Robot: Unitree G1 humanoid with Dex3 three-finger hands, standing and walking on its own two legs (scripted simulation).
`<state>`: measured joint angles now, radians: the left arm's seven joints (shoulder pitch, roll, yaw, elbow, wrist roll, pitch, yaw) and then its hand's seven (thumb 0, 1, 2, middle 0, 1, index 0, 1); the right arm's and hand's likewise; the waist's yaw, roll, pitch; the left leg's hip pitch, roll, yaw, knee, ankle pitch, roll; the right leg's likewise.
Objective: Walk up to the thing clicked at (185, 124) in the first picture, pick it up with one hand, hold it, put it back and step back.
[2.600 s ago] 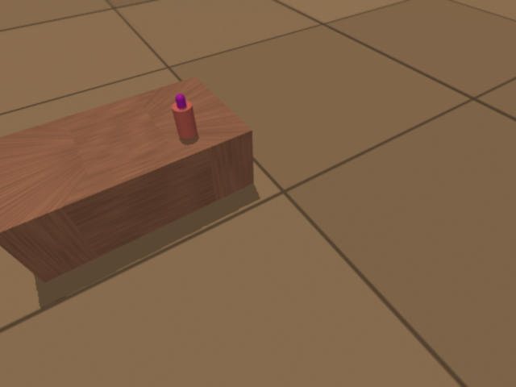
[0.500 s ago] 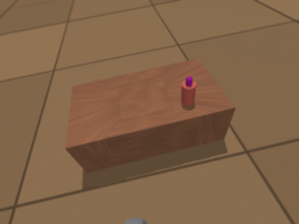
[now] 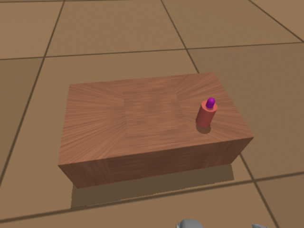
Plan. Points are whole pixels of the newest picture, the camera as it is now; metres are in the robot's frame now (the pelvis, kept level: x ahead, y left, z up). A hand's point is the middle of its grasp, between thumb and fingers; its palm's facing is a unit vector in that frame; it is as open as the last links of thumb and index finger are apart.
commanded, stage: walk up
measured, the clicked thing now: (207, 110) +0.76 -0.30 -0.31
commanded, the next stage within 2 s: none
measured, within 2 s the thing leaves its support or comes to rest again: neither
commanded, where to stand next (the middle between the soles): +0.13 -0.02 m, yaw -5 degrees
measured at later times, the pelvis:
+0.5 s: pelvis +0.04 +0.01 -0.01, yaw -2 degrees
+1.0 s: pelvis +0.08 +0.02 +0.00, yaw -3 degrees
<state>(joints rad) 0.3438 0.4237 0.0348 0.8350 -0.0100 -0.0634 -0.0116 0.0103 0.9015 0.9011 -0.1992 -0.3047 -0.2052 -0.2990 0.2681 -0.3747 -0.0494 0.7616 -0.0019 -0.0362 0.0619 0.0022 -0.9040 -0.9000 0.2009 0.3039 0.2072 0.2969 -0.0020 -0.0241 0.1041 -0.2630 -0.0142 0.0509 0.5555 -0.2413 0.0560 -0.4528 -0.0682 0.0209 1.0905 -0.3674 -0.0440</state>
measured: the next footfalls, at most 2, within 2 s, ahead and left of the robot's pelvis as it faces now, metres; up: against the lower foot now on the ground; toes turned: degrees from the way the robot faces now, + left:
right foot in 0.22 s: +0.17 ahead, -0.12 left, +0.00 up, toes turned -3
left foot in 0.50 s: +0.09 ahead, +0.16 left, +0.00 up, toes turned -3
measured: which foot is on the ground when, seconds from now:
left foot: down 0.00-0.26, up 0.28-0.48, down 0.50-1.00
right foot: up 0.00-0.20, down 0.22-1.00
